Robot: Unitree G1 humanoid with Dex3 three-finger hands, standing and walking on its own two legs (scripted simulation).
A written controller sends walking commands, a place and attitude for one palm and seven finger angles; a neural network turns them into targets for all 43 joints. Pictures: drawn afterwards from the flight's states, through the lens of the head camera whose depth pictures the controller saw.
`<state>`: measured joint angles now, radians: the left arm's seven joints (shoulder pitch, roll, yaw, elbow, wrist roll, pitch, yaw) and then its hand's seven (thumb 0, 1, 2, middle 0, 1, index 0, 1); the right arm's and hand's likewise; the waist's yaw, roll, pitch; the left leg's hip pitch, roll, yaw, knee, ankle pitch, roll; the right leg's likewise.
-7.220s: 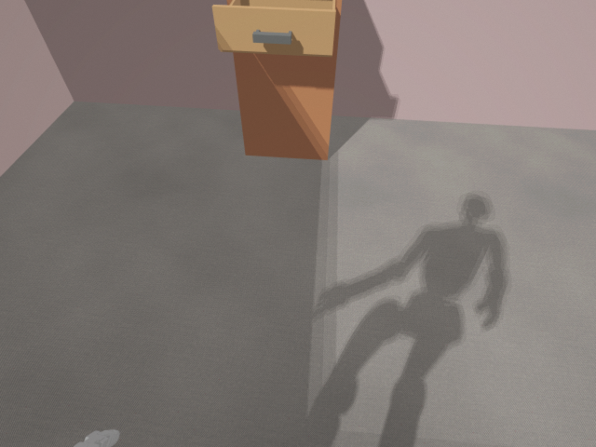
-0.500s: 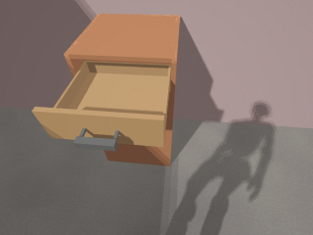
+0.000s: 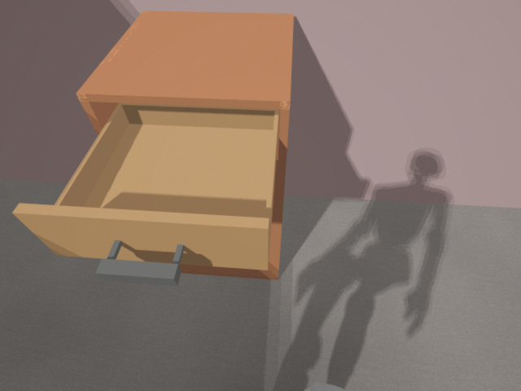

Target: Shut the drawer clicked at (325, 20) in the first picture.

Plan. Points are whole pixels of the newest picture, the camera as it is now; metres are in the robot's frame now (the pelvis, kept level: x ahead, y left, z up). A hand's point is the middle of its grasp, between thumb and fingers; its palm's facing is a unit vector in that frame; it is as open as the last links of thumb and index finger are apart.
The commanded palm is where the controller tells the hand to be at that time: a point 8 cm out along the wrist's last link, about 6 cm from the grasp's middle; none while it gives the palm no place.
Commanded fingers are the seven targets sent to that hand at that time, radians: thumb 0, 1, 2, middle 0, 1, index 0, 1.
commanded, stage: come to a stop and stand still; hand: left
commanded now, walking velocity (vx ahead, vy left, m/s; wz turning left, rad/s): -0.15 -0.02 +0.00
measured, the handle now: (143, 259) +0.32 +0.21 +0.00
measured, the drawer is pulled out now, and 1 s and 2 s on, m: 0.30 0.30 0.30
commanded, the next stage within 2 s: look again from close up in 1.72 s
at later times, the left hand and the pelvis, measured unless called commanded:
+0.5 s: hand out of the picture +0.05 +0.19 -0.17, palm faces +0.02 -0.97 -0.23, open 7.3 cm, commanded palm none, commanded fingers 0.00 0.90 0.90 -0.20 -0.30 -0.20 -0.30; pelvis +0.01 +0.01 +0.00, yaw -1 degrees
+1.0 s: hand out of the picture +0.04 +0.20 -0.16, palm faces -0.01 -0.97 -0.23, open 7.4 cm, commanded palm none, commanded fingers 0.00 0.90 0.90 -0.20 -0.30 -0.20 -0.30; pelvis +0.03 +0.03 +0.00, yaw -1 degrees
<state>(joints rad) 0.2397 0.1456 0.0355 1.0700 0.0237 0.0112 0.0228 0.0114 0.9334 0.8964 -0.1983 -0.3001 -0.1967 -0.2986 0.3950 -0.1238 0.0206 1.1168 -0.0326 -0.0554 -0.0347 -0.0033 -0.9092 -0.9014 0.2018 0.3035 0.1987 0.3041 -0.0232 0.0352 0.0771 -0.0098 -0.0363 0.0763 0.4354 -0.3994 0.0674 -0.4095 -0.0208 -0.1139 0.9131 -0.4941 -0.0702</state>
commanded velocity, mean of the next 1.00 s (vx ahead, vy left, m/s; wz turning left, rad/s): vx -0.03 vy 0.02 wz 0.00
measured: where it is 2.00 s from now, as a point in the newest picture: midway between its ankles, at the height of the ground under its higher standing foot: outside the picture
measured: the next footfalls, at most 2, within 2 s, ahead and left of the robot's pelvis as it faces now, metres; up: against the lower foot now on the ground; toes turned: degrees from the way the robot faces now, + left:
right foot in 0.10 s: +0.10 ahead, -0.09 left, +0.00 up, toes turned -2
left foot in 0.42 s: +0.06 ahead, +0.14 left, +0.00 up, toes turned +2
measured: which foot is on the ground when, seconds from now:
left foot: down 0.00-0.10, up 0.12-0.40, down 0.42-1.00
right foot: up 0.00-0.08, down 0.10-1.00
